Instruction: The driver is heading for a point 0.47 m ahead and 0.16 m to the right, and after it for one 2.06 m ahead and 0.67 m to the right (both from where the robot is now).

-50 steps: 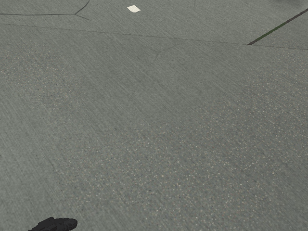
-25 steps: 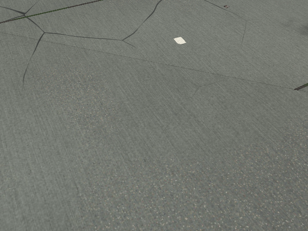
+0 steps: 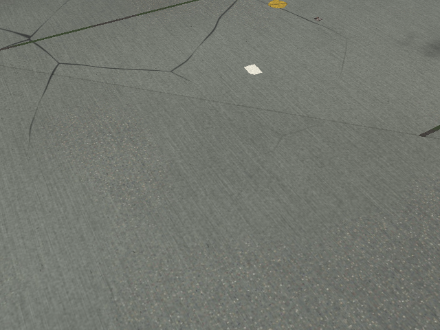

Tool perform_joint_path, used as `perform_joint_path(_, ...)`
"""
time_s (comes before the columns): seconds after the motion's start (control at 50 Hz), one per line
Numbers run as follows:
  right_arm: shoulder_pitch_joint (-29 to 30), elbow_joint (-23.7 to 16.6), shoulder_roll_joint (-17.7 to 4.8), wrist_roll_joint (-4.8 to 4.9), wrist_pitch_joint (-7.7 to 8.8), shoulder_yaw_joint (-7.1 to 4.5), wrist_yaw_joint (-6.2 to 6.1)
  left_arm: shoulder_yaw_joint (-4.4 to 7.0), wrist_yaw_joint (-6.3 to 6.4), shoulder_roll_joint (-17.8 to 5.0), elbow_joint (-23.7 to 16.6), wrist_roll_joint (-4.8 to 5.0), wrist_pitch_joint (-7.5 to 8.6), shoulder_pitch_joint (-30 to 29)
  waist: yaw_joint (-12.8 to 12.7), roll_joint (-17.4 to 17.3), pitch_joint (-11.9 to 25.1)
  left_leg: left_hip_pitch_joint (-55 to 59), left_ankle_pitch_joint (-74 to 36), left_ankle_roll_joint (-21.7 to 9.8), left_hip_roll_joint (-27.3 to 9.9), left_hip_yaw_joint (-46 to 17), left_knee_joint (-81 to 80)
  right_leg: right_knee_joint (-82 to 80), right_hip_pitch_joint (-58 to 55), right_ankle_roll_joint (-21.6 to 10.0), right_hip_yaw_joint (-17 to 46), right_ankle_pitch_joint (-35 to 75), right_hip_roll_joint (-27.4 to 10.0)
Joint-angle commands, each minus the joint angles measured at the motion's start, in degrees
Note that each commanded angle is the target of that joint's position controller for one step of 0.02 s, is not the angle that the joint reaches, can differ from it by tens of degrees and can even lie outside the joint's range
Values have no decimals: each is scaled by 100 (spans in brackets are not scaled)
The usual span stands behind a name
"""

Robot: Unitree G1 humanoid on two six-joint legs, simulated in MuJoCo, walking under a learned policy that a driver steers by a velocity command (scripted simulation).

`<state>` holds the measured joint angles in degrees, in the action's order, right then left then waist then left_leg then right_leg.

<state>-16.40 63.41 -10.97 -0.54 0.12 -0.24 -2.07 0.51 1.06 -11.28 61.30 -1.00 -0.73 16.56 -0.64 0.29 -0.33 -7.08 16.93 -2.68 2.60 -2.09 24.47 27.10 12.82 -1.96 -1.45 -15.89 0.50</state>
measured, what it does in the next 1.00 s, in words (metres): walks ahead: left foot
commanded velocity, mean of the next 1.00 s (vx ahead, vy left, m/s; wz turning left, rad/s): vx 0.34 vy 0.00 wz -0.15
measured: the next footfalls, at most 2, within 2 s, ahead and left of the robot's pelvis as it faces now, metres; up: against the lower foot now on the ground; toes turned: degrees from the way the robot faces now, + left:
left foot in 0.66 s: +0.44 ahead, +0.04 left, +0.00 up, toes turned +2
right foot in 1.14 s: +0.52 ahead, -0.15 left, +0.00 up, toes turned -22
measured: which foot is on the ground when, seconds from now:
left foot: down 0.00-0.20, up 0.22-0.64, down 0.66-1.00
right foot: down 0.00-0.64, up 0.66-1.00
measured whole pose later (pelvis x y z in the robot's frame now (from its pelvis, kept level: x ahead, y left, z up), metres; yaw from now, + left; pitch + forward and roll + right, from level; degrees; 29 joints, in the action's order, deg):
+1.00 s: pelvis +0.40 -0.02 +0.00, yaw -12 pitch +0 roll +1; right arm -17.4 57.6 -10.8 -0.8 4.5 -2.2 -2.1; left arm 3.4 -0.8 -11.5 52.6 -1.7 -0.8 8.5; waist -0.1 1.3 -5.9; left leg -7.6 13.9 -4.8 0.4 15.0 21.5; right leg 47.2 32.9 -2.9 -3.6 -7.9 -3.2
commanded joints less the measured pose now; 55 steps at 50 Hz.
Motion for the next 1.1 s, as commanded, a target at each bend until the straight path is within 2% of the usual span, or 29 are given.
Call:
perform_joint_path(0.02, -637, -22, -851, -7, 6, -216, 1, 89, -59, -382, -321, -60, 49, -211, 255, -680, -955, -581, 2929, -803, -1121, -1693, -1381, 475, 1077, -175, 17, -1422, 70)
perform_joint_path(0.04, -750, 18, -942, -16, 31, -270, -3, 66, -87, -262, -402, -110, 101, -325, 297, -918, -1051, -364, 2938, -1010, -1520, -2157, -1635, 928, 1382, -166, -211, -912, 84)
perform_joint_path(0.08, -761, 10, -929, -59, 115, -317, 14, 121, -127, -408, -553, -113, 233, -508, 310, -810, -1012, -132, 2257, -1201, -1824, -2393, -1749, 1406, 1684, -224, -71, -789, -160)
perform_joint_path(0.12, -610, -15, -926, -56, 204, -351, 40, 162, -174, -447, -619, -52, 358, -410, 137, -759, -945, -111, 1580, -1133, -1730, -2050, -1518, 1010, 1409, -286, -63, -798, -248)
perform_joint_path(0.16, -207, -118, -857, 20, 241, -364, 61, 188, -180, -302, -373, 21, 437, 334, -304, -596, -775, -941, 1035, -836, -1251, -1307, -1035, 3, -211, -294, -387, -157, 51)
perform_joint_path(0.18, -90, -184, -742, 9, 272, -343, 66, 253, -149, -387, -127, 20, 462, 989, -544, -280, -604, -1614, 749, -673, -954, -951, -439, -290, -1337, -289, -203, -102, 73)
perform_joint_path(0.2, 121, -364, -391, 19, 336, -241, 113, 377, -80, -827, 15, -55, 511, 1718, -853, 891, -379, -2448, 524, -383, -298, -122, 1231, -1266, -2176, -507, 1488, -1234, -1034)
perform_joint_path(0.22, 168, -582, -313, -55, 385, -230, 164, 512, -81, -1350, 209, 1, 460, 2338, -869, 1877, -268, -3414, 1294, -253, 194, 477, 2698, -2002, -2540, -1003, 3546, -2041, -2163)
perform_joint_path(0.24, 345, -601, -673, -213, 371, -314, 199, 409, -70, -940, 134, -17, 410, 1856, -520, 805, -660, -3586, 1142, -335, -218, 108, 3554, -1928, -1982, -1073, 3465, -2155, -2225)
perform_joint_path(0.26, 346, -572, -501, -191, 391, -290, 266, 353, -90, -754, -75, -32, 436, 1309, -275, 326, -860, -3562, 578, -364, -439, -5, 3781, -1930, -1536, -1004, 3003, -1854, -2009)
perform_joint_path(0.28, 255, -518, -374, -137, 422, -261, 318, 327, -97, -680, -198, -37, 477, 961, -101, 192, -825, -3385, 126, -330, -582, -5, 3763, -2007, -1334, -900, 2504, -1271, -1777)
perform_joint_path(0.32, 244, -497, -380, -164, 396, -279, 376, 247, -75, -494, -197, -4, 571, 863, 24, 260, -691, -3192, -348, -198, -685, 145, 3579, -2059, -1299, -760, 1689, 17, -1415)
perform_joint_path(0.38, 531, -617, -353, -158, 299, -289, 384, 181, -49, -419, 40, 16, 635, 1370, -1, 396, -548, -3390, -590, -53, -604, 443, 3446, -1817, -1586, -743, 1001, 2080, -1228)
perform_joint_path(0.48, 1836, -1154, -172, -79, 256, -169, 395, 104, -20, -394, 132, 0, 649, 1552, -185, 503, -802, -3114, -1153, 44, -400, 842, 1904, -1872, -1225, -744, 464, 3116, -1000)
perform_joint_path(0.54, 2134, -1336, -217, -43, 252, -143, 379, 114, 5, -498, 207, -4, 666, 1620, -199, 576, -830, -2525, -1317, -137, -248, 1007, 1144, -1853, -1268, -750, 366, 3666, -1120)
perform_joint_path(0.58, 1881, -1356, -377, -39, 279, -205, 320, 123, 13, -561, 211, -5, 675, 1478, 23, 548, -674, -1977, -1181, -337, -111, 936, 949, -1371, -1442, -718, 409, 4866, -1229)
perform_joint_path(0.62, 669, -1010, -639, -31, 360, -342, 224, 162, 20, -697, 154, -5, 660, 1228, 542, 516, -23, -742, -947, -534, 121, 863, 699, -24, -1568, -620, 390, 5900, -1170)
perform_joint_path(0.64, -255, -742, -810, -80, 425, -438, 166, 167, -2, -717, 104, 31, 643, 1089, 952, 391, 428, 504, -1116, -641, -77, 661, 307, 1125, -996, -547, 310, 5145, -977)
perform_joint_path(0.66, -1121, -631, -1329, -238, 465, -582, 99, 99, -44, -436, -68, 60, 637, 1196, 1107, -238, 1160, 1845, -47, -851, -1461, -834, 140, 2811, 86, -505, 139, 2884, -612)
perform_joint_path(0.68, -989, -724, -1610, -303, 436, -621, 146, 16, -43, 232, -29, 272, 558, 2091, 551, -1223, 1727, 2812, -383, -1666, -3043, -3474, -540, 4873, 1825, -316, 13, -1668, 351)
perform_joint_path(0.7, -421, -841, -1232, -47, 383, -581, 176, 200, 1, -479, -30, 110, 481, 1537, 535, -193, 1198, 1901, -213, -1588, -2761, -3293, -883, 5148, 2037, -371, 443, -1101, 8)
perform_joint_path(0.72, 283, -983, -834, -3, 426, -450, 175, 239, -8, -466, -229, 58, 474, 969, 296, -114, 339, 913, -953, -1395, -2533, -2221, -1010, 4907, 2010, -356, 435, -577, -209)
perform_joint_path(0.74, 504, -988, -573, -15, 491, -382, 183, 255, -9, -349, -276, 22, 459, 789, 151, -30, -19, 289, -2135, -1224, -2268, -1431, -1066, 4699, 1810, -333, 407, -402, -361)
perform_joint_path(0.78, 343, -858, -275, -6, 558, -290, 95, 315, -58, -220, -256, -83, 288, 937, -124, -235, -98, -356, -3584, -925, -1899, -271, -1005, 4388, 1302, -226, 346, -425, -463)
perform_joint_path(0.82, 142, -827, -345, -22, 628, -279, 67, 342, -92, -55, -321, -66, 141, 951, -258, -308, 20, -462, -4411, -875, -1847, 193, -939, 4222, 1228, -161, 229, -319, -362)
perform_joint_path(0.86, 131, -871, -524, -34, 630, -302, 43, 361, -107, -48, -475, -61, 37, 700, -330, -448, 9, -492, -4528, -865, -1805, 579, -938, 3890, 1469, -101, 117, 8, -369)
perform_joint_path(0.94, 124, -911, -577, -22, 536, -281, -27, 285, -194, -6, -891, -67, -7, -154, -211, -654, -71, -516, -4427, -738, -1568, 1274, -804, 2295, 1394, -62, -236, 889, -355)
perform_joint_path(1.0, -97, -898, -763, -14, 459, -336, -45, 264, -228, -90, -1093, -91, -23, -515, -34, -587, 91, -137, -4407, -756, -1722, 1392, -539, 1650, 1189, -120, -452, 1032, -244)
perform_joint_path(1.1, -234, -943, -918, -58, 215, -460, -79, 348, -238, -326, -1344, -125, -10, -621, 65, -610, 72, 307, -4121, -647, -2076, 1322, 488, 979, 1001, -404, -526, -74, -93)
Keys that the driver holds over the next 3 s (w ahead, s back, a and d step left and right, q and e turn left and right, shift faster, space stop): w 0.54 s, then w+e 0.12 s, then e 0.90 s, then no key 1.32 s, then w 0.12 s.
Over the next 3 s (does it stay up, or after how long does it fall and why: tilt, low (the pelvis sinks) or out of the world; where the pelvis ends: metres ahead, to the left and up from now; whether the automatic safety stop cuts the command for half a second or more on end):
stays up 0.46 -0.03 0.00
